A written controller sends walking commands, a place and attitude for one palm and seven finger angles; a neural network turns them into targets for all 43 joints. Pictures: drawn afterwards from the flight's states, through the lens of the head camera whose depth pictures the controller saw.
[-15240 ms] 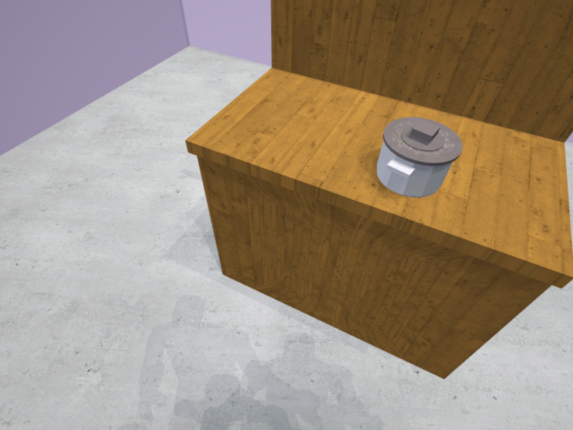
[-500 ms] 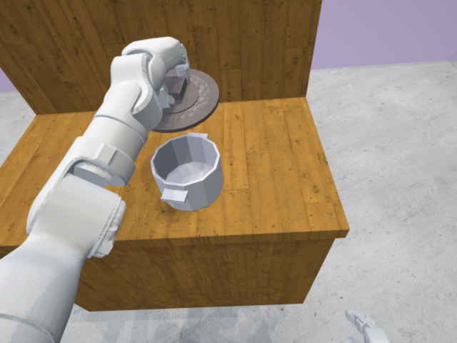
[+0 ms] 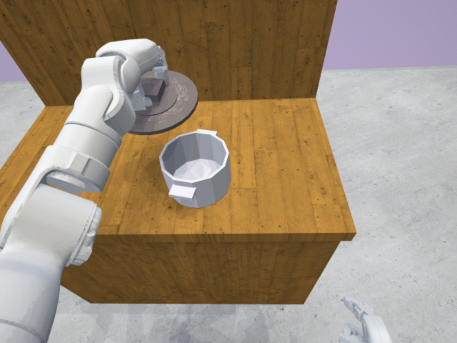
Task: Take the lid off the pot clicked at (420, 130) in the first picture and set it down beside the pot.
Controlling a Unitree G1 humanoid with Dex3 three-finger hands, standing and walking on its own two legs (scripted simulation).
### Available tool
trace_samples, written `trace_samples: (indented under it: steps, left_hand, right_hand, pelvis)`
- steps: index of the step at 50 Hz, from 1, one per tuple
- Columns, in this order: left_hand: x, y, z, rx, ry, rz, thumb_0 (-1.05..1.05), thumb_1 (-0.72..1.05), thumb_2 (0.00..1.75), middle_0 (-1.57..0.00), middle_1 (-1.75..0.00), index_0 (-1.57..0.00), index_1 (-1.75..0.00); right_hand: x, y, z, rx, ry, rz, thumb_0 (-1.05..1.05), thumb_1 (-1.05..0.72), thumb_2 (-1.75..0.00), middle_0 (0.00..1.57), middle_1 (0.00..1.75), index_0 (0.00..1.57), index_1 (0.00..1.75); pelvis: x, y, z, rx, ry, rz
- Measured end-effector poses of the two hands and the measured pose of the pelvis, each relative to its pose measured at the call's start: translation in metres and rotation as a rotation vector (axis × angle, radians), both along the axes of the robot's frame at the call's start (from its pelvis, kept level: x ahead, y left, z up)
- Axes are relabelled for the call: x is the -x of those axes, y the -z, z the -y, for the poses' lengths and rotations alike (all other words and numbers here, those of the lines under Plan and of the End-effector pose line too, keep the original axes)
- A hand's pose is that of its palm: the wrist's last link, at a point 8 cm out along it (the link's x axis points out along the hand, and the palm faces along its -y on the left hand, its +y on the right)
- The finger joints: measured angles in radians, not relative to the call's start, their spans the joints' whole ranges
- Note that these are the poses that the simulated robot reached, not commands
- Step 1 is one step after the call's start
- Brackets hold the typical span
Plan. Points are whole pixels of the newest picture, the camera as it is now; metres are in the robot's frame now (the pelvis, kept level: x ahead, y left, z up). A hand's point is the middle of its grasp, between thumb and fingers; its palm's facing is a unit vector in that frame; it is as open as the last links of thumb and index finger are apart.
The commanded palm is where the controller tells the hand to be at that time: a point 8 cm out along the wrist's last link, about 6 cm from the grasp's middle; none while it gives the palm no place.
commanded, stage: move the lid sideways beside the pot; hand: left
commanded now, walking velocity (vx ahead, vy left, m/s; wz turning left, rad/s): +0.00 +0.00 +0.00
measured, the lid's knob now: (149, 89) +0.50 +0.15 +0.19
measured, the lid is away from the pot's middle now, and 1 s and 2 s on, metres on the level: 0.06 0.19 0.23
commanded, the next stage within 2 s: lower the lid onto the table in 1.54 s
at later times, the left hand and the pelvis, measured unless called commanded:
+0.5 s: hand (108, 91) +0.47 +0.21 +0.21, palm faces -0.24 -0.06 -0.97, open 8.2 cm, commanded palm +0.45 +0.22 +0.28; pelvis +0.00 +0.00 +0.00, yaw -1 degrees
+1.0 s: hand (64, 102) +0.45 +0.28 +0.21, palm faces -0.28 -0.05 -0.96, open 8.1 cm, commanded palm +0.45 +0.28 +0.28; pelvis +0.00 +0.01 +0.00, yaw +1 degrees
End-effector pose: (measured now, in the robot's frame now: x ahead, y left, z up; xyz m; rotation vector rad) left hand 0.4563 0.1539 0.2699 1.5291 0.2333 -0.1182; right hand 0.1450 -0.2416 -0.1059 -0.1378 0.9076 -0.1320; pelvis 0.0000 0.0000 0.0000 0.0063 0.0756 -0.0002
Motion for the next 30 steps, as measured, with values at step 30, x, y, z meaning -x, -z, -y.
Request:
trace_samples:
  steps: [30]
  left_hand:
    - [-0.002, -0.001, -0.067, -0.013, -0.080, -0.015, -0.03, 0.26, 0.90, -0.88, -1.04, -0.53, -0.83]
  right_hand:
    - [0.031, 0.004, 0.013, 0.026, 0.062, -0.109, 0.01, -0.91, -0.90, 0.20, 0.30, 0.20, 0.30]
  pelvis:
    - [-0.002, -0.001, -0.004, 0.011, 0.004, -0.013]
